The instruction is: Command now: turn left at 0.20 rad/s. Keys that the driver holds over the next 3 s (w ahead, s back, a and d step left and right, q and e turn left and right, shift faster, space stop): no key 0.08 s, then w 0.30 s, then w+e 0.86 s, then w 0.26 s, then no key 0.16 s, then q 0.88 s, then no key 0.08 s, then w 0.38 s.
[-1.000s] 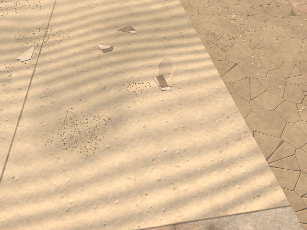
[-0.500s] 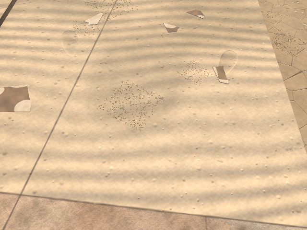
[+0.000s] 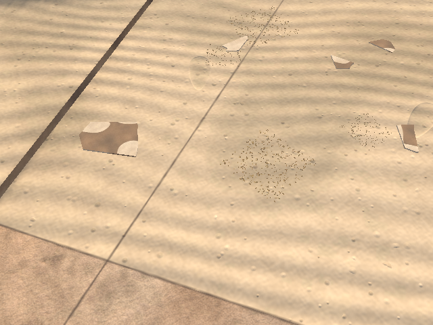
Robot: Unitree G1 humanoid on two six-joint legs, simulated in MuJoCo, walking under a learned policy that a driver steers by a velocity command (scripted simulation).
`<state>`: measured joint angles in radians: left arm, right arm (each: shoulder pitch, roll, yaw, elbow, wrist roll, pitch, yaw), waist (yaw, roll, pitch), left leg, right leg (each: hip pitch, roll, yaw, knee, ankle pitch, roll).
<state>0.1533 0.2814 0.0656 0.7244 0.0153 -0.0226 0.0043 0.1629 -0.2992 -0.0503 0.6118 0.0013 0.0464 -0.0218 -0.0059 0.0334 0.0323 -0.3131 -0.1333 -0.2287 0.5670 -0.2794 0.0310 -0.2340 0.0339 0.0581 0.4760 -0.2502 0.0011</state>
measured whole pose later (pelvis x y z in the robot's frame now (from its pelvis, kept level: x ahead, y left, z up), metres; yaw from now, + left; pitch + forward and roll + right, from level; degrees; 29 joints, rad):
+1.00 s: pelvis +0.33 -0.07 +0.01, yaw -16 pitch +1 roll +0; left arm 0.32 0.29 0.05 0.70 -0.01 -0.06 -0.02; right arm 0.15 -0.32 -0.04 0.64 -0.02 -0.09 -0.01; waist 0.04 0.04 0.05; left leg -0.68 0.11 -0.09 0.95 -0.15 -0.05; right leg -0.19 0.13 0.09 0.34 -0.16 -0.11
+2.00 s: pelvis +0.73 -0.23 +0.00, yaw -23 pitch +0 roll -1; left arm 0.11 0.26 0.04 0.77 0.02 -0.02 0.02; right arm 0.23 -0.31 -0.06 0.75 0.01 0.06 -0.04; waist 0.00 0.03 0.06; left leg -0.49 0.07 -0.01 0.93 -0.39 -0.08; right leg -0.29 -0.01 -0.14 0.40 -0.12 -0.05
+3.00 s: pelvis +0.82 -0.21 +0.01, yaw +2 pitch +2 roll +0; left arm 0.35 0.29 0.05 0.87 -0.03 -0.04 0.00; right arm 0.17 -0.29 -0.05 0.68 0.02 -0.05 0.01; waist 0.08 0.01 -0.01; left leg -0.35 0.02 0.00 0.54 -0.24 -0.01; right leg -0.08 -0.02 0.05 0.33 -0.28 0.00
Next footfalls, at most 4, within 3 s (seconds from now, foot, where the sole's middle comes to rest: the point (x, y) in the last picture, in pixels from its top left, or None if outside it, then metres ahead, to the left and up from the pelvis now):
0.28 left None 0.02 0.13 -0.77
0.72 right None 0.36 -0.14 -0.77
1.24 left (238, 262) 0.68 -0.03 -0.77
1.68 right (337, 235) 0.78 -0.37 -0.77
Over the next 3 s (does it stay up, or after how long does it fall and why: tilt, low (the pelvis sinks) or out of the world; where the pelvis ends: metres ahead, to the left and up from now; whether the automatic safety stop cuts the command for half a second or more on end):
stays up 0.82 -0.21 0.01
